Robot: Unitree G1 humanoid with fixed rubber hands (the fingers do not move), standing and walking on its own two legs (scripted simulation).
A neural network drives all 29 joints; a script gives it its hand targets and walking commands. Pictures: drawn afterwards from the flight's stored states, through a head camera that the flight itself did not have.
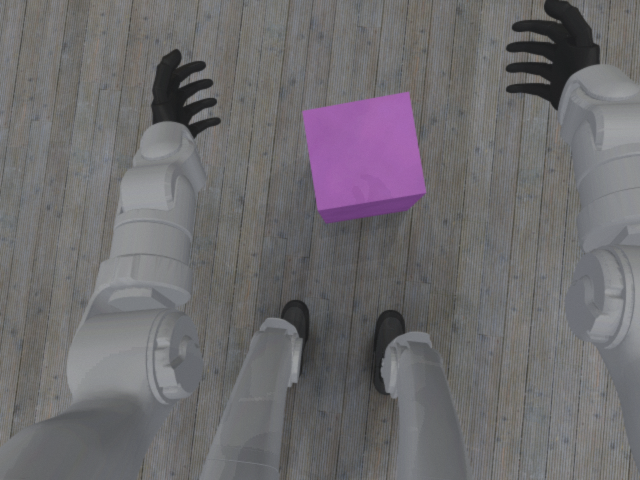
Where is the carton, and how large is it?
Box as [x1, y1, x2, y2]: [302, 92, 425, 223]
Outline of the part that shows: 408,92 302,111 317,209 326,223 406,210 425,193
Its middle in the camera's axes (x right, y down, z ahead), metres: +0.09 -0.18 +0.87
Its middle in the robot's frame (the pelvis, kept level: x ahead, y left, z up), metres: +0.56 +0.01 -0.54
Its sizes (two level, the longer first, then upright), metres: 0.210 0.200 0.250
